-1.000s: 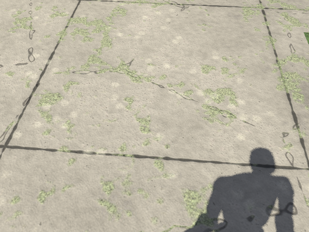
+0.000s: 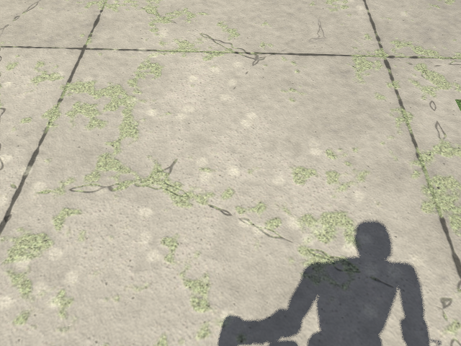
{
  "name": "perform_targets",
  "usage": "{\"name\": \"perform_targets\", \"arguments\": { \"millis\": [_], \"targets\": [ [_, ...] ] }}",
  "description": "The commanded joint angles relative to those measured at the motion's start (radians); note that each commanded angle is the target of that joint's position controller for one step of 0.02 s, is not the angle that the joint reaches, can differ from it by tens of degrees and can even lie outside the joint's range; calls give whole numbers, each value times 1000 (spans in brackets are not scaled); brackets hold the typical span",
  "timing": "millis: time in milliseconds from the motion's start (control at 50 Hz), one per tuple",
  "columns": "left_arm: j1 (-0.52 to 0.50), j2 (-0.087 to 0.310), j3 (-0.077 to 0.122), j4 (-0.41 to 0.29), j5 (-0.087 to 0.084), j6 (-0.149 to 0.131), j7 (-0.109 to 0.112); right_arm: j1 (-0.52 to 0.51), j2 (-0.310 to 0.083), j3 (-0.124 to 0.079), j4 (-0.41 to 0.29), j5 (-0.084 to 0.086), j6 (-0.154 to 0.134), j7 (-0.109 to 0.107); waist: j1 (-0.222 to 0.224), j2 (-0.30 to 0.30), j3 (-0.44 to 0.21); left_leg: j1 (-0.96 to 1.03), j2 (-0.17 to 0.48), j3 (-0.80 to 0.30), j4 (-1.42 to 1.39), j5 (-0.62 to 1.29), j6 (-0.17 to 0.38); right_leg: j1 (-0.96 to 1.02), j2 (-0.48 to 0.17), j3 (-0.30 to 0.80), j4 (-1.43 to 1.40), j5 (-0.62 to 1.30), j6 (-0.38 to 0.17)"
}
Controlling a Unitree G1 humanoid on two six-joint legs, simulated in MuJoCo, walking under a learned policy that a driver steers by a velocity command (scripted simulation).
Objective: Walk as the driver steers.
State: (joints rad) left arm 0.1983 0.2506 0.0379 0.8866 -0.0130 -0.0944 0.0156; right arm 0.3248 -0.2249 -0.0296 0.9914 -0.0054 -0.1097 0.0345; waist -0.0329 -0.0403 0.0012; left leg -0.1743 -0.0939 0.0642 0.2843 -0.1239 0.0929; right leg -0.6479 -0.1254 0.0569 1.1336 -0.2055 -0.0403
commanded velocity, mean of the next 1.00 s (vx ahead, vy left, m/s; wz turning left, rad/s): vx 0.50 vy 0.00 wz -0.01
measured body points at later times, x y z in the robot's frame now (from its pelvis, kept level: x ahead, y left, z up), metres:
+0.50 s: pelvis +0.27 -0.08 +0.00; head +0.29 -0.10 +0.45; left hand +0.33 +0.18 -0.12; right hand +0.36 -0.35 -0.14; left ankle +0.27 +0.08 -0.66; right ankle +0.29 -0.16 -0.74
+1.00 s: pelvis +0.55 -0.01 -0.01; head +0.57 +0.00 +0.44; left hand +0.57 +0.25 -0.15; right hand +0.67 -0.27 -0.13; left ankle +0.61 +0.07 -0.74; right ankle +0.44 -0.16 -0.65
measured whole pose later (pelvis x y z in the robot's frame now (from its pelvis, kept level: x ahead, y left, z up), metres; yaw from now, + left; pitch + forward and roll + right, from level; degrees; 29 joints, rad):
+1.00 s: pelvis +0.55 -0.01 -0.01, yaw +1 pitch +2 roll +0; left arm 0.31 0.25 0.05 0.97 -0.03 -0.10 0.00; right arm 0.16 -0.24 -0.05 0.90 0.00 -0.10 0.03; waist 0.01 -0.02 0.03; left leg -0.35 -0.03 0.07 0.47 -0.16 0.07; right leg -0.39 -0.04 0.04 1.19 -0.37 -0.05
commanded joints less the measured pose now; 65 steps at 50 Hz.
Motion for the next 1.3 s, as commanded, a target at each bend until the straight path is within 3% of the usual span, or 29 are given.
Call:
{"name": "perform_targets", "arguments": {
  "millis": [20,120,220,260,280,300,320,340,360,380,400,440,500,560,640,760,820,840,860,880,900,920,940,960,1000,1040,1100,1220,1300],
  "targets": [
    [33,42,12,-43,12,6,7,-39,-133,-21,-56,2,-16,-20,46,77,53,-93,284,-217,-203,65,172,-32,-43,3,-144,151,28],
    [-156,29,4,-91,0,-6,-9,59,-165,-27,-32,20,-1,-35,-23,83,57,12,271,-162,-180,72,123,6,12,-43,-464,307,39],
    [-253,49,4,-139,-10,-19,-41,114,-174,-34,-3,26,21,-37,-42,99,81,169,339,-187,-94,65,106,8,36,-45,-595,187,5],
    [-189,77,16,-131,-9,-27,-48,90,-189,-40,-6,26,32,-39,5,118,48,192,349,-188,-15,189,87,119,66,-69,-635,118,-25],
    [-84,106,34,-102,-7,-30,-46,67,-185,-37,-12,24,37,-39,65,115,-10,179,312,-154,109,356,66,265,99,-96,-658,106,-47],
    [108,167,62,-46,-5,-32,-39,57,-151,-23,-26,12,39,-39,141,83,-135,79,250,-101,344,401,34,528,68,-57,-642,128,-89],
    [273,283,90,-20,16,-28,-34,128,-60,7,-55,0,24,-34,151,-119,-304,-281,121,-20,750,92,-35,934,-190,315,-657,92,-220],
    [309,250,80,-4,12,-23,-39,166,-27,19,-42,18,-3,-28,140,-261,-391,-518,29,-119,969,-420,-52,1067,-295,676,-819,-32,-307],
    [237,172,56,-17,6,-25,-41,90,-144,-9,-55,42,-21,-24,136,-162,-265,-613,98,-187,1062,-385,-29,964,-261,587,-836,-67,-255],
    [143,130,42,-41,6,-24,-40,10,-165,-15,-80,50,-27,-24,110,-98,-166,-616,153,-161,1046,-290,-15,823,-224,428,-848,-3,-216],
    [66,101,31,-53,9,-22,-45,-29,-152,-18,-85,39,-22,-30,78,-23,-96,-572,194,-139,984,-209,-21,681,-177,317,-885,83,-196],
    [23,63,20,-48,18,-25,-53,-14,-119,-25,-81,23,5,-36,26,-38,-44,-467,235,-137,885,-126,-31,532,-111,193,-951,153,-171],
    [76,95,29,-11,18,-32,-47,-21,-89,-26,-88,18,29,-40,7,-23,-11,-481,239,-120,810,-55,-53,492,-93,109,-992,286,-190],
    [128,112,33,13,17,-23,-29,-139,-87,-30,-129,10,30,-40,30,-10,19,-568,241,-117,649,75,-72,531,-90,68,-1008,331,-185],
    [181,125,33,37,8,-14,-15,-281,-66,-23,-167,15,23,-29,71,-18,49,-530,209,-84,417,229,-72,549,-65,11,-1028,273,-156],
    [257,137,42,89,-3,8,-5,-423,-73,-17,-225,26,8,1,102,-21,99,-554,182,-76,265,158,-41,719,-131,16,-968,276,-147],
    [223,159,51,88,-4,20,-1,-357,-109,-31,-219,27,-1,11,47,-48,47,-397,137,-39,229,55,-3,751,-141,6,-863,500,-121],
    [199,160,51,83,-3,25,-1,-256,-137,-48,-190,25,-2,8,-10,-55,-15,-245,99,-6,216,50,17,732,-112,-21,-748,666,-104],
    [188,137,42,74,4,29,-1,-76,-187,-74,-134,24,-1,1,-86,-35,-122,7,99,-15,226,75,49,640,-55,-60,-540,692,-74],
    [206,103,25,47,25,26,-1,108,-272,-95,-99,11,3,-11,-128,118,-279,325,315,-278,234,80,117,402,23,-107,-191,338,-37],
    [334,-36,-11,56,10,1,-16,133,-301,-96,-84,5,5,-1,-48,372,-395,596,498,-758,77,-120,270,34,200,-25,104,-352,10],
    [257,81,13,62,-16,-22,-19,93,-206,-71,-93,16,2,-1,-78,248,-319,538,463,-757,22,-208,223,-75,142,83,212,-360,-11],
    [159,129,27,29,-34,-35,-21,3,-164,-59,-111,20,0,-4,-61,192,-182,396,434,-598,7,-150,175,-121,92,55,208,-264,-27],
    [116,124,28,23,-32,-34,-12,-83,-142,-50,-130,14,-2,-4,-24,89,-116,240,406,-473,-20,-40,149,-68,36,33,163,-164,-25],
    [126,94,39,29,-17,-7,-4,-137,-92,-37,-125,-6,-10,0,33,99,-57,59,350,-321,-86,47,119,41,-19,42,75,-72,-23],
    [158,49,37,39,-22,20,-2,-115,-98,-41,-100,-10,-16,-4,51,113,-32,-1,336,-235,-136,77,125,66,-23,45,37,-46,-17],
    [82,59,47,10,-17,36,1,-79,-129,-51,-76,-14,-20,-22,42,93,21,8,332,-141,-167,151,116,-41,-14,80,-51,73,-3],
    [-74,37,42,-48,-6,26,-24,-46,-143,-48,-60,-9,-11,-48,1,86,55,75,308,22,-183,222,60,-66,21,17,-345,328,2],
    [-192,15,27,-112,-5,27,-49,31,-158,-52,-30,0,11,-56,-44,70,97,232,354,68,-141,293,56,-133,27,-39,-454,286,-14]
  ]
}}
